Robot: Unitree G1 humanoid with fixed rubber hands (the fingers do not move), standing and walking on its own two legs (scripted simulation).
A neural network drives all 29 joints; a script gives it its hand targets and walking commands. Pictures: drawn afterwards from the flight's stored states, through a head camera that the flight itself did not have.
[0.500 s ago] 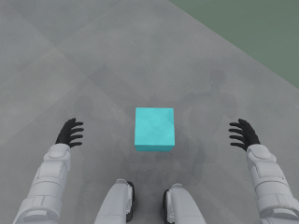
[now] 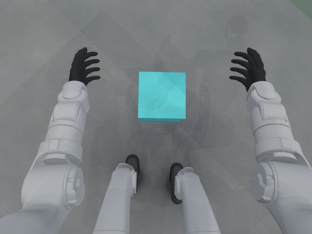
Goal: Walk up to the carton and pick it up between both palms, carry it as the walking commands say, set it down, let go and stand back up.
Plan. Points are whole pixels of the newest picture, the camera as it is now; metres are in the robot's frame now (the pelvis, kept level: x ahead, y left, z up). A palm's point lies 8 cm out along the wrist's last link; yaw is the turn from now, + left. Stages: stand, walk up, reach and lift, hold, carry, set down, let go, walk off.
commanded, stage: reach and lift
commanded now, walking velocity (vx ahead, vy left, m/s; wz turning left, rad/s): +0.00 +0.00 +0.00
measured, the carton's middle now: (161, 99) +0.50 -0.01 -0.56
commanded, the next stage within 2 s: none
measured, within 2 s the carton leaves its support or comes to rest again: neither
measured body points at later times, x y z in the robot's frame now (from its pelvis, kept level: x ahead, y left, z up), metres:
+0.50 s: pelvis +0.00 +0.00 -0.04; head +0.32 +0.00 +0.28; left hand +0.51 +0.19 -0.17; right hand +0.52 -0.20 -0.16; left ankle +0.08 +0.13 -0.64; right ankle +0.04 -0.11 -0.64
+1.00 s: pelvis -0.03 +0.00 -0.19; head +0.32 +0.00 +0.10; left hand +0.52 +0.18 -0.33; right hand +0.52 -0.20 -0.33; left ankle +0.08 +0.13 -0.64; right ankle +0.04 -0.11 -0.64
